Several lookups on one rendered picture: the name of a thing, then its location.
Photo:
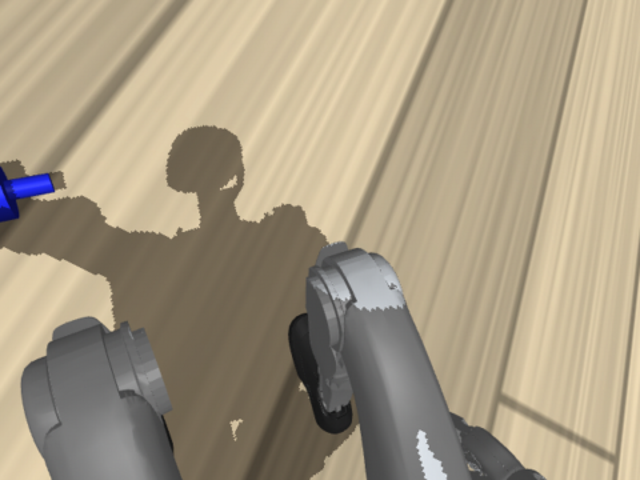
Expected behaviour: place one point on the bottle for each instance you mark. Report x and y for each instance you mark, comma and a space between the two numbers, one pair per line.
11, 190

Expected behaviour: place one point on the right robot hand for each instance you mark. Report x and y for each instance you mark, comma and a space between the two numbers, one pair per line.
484, 453

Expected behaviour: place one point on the right robot foot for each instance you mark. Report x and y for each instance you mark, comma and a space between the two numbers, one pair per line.
307, 370

